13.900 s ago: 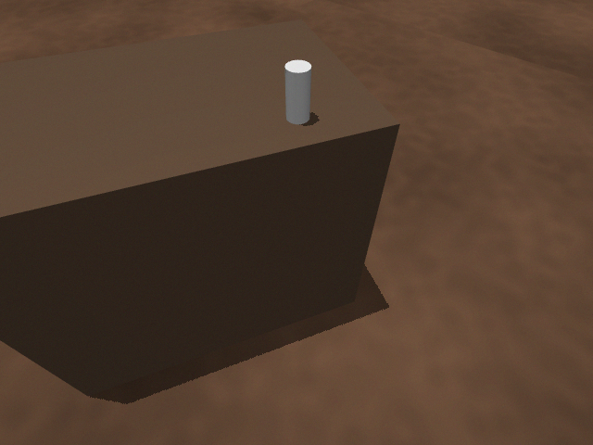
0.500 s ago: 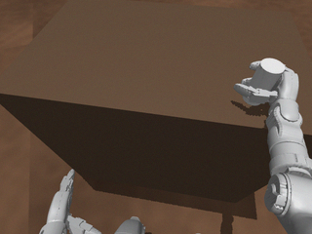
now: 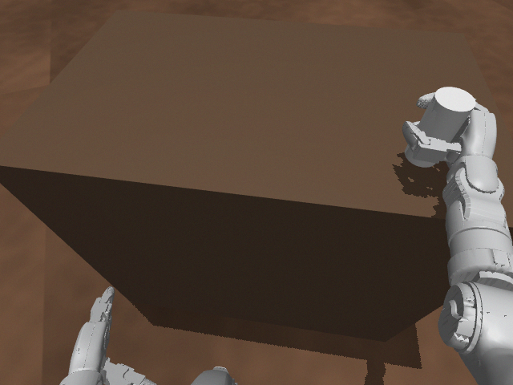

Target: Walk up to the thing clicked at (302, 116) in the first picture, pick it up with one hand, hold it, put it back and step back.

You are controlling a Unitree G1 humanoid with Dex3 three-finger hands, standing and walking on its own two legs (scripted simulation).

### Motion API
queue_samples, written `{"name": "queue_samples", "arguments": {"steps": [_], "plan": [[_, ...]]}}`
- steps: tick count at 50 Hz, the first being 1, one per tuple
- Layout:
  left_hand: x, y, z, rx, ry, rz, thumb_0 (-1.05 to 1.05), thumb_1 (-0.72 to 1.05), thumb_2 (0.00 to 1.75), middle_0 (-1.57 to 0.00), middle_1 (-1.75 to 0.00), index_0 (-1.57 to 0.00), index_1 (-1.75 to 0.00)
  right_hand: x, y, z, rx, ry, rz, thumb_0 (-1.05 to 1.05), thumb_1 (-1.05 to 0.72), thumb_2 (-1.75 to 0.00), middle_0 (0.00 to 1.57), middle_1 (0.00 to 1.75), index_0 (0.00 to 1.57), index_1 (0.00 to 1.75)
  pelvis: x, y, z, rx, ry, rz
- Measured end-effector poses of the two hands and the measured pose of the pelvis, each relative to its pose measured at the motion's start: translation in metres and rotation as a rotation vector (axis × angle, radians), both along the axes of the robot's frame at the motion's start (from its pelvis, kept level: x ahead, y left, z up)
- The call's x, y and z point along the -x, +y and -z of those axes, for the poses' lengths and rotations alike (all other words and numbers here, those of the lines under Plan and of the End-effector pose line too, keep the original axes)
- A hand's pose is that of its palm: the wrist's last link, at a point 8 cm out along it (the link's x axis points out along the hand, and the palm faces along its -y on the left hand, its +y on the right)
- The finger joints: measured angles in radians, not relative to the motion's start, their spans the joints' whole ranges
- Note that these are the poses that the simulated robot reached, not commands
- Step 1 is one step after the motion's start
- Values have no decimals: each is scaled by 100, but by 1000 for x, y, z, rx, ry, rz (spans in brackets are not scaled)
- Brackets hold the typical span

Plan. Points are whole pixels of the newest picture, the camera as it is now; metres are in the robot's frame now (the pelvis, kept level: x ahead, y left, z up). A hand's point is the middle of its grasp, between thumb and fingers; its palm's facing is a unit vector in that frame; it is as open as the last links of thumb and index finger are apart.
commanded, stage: settle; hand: right
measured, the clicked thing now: (436, 130) +0.47 -0.20 +0.14
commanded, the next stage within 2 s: lift in 0.64 s
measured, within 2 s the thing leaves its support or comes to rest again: neither
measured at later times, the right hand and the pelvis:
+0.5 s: hand (438, 109) +0.48 -0.20 +0.17, palm faces +0.16 +0.99 -0.02, open 6.9 cm; pelvis +0.01 +0.00 +0.01, yaw +0 degrees
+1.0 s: hand (442, 105) +0.45 -0.18 +0.20, palm faces +0.15 +0.99 -0.03, open 6.9 cm; pelvis +0.00 +0.00 +0.01, yaw +0 degrees
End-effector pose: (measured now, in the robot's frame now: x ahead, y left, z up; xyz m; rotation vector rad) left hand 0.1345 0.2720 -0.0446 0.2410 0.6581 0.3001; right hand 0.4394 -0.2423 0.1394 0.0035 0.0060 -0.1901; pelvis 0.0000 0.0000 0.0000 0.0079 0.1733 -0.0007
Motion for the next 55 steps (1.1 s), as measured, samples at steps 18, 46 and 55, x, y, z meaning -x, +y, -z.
{"name": "queue_samples", "arguments": {"steps": [18, 46, 55], "plan": [[-8, -4, 2, 27, 13, -13, -1, -55, 7, -6, -5, -6, -7, -9, 1, -29, 4, -8, -15, -3, 5, -113, 89, 108, 92, 109, -8, -2, -7, 5, -21, -3], [1, -12, 15, 80, 61, 10, -1, -55, 6, -6, -6, -6, -6, 6, 3, -56, 34, 2, -34, -3, 5, -113, 89, 108, 92, 109, -3, 0, -13, 8, -50, -5], [-10, -15, 3, 73, -16, 28, -1, -53, 5, -5, -6, -6, -6, 28, 12, -84, 17, -70, -37, -3, 5, -113, 89, 108, 92, 108, -1, 1, -15, 11, -91, -2]]}}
